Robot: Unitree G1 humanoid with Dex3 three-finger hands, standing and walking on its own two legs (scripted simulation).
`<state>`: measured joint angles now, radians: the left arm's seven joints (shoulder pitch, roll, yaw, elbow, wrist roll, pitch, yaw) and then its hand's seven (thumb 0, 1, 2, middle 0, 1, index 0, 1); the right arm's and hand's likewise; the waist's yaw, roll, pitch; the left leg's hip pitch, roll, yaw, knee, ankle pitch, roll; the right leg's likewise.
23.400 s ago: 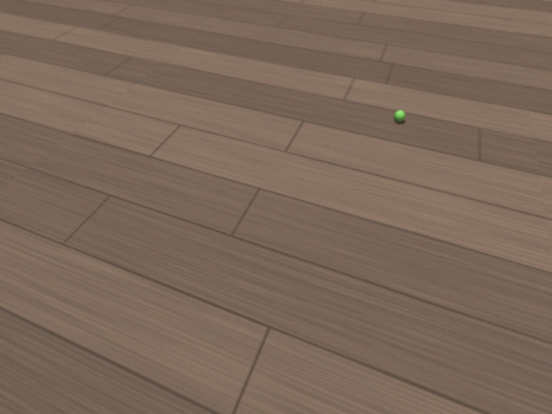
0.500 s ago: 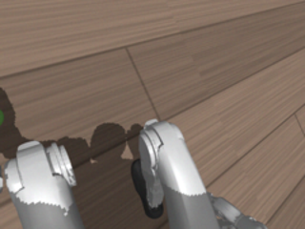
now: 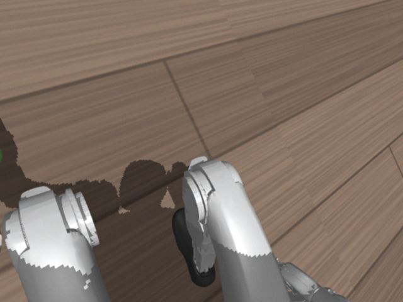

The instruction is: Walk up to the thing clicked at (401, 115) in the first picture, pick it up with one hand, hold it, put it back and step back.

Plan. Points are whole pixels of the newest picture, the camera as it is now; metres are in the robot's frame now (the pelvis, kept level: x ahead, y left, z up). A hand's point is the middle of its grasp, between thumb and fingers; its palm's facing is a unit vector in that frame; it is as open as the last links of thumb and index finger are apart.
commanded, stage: close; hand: left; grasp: from above
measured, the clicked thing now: out of the picture +0.39 +0.33 -0.26
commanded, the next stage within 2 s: settle in 0.98 s
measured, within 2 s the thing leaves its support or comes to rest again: leaves its support in 1.40 s
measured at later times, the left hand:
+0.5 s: hand out of the picture +0.38 +0.33 -0.25, palm faces -0.39 -0.17 -0.90, open 9.5 cm
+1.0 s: hand out of the picture +0.38 +0.33 -0.25, palm faces -0.40 -0.19 -0.90, open 9.0 cm
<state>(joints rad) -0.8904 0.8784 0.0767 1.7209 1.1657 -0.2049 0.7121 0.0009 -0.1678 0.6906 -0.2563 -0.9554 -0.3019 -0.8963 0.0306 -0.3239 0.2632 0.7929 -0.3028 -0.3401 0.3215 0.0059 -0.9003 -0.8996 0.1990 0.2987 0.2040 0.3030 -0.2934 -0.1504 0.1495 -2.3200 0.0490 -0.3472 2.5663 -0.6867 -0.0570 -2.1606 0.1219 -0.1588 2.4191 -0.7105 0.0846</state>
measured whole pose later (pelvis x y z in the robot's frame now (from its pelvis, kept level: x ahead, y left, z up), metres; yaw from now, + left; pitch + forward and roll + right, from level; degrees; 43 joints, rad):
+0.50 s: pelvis +0.00 +0.00 +0.00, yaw +0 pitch +23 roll -14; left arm -0.88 0.87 0.06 1.71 1.18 -0.20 0.74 0.00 0.17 0.48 -0.51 -0.76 -0.57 -0.69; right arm 0.01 -0.33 0.26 0.79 -0.31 -0.35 0.33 0.01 -0.90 -0.90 0.20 0.30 0.20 0.30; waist -0.29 -0.16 0.15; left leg -2.32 0.04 -0.35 2.56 -0.68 -0.06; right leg -2.15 0.12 -0.16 2.41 -0.71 0.08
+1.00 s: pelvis +0.00 +0.00 +0.00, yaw +0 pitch +23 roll -14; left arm -0.87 0.87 0.09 1.71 1.18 -0.21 0.73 0.05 0.28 0.28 -0.81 -0.59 -0.68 -0.48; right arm 0.03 -0.34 0.25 0.79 -0.30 -0.34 0.32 0.01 -0.90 -0.90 0.20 0.30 0.20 0.30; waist -0.29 -0.15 0.15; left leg -2.32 0.05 -0.34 2.56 -0.68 -0.05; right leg -2.16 0.12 -0.16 2.41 -0.71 0.08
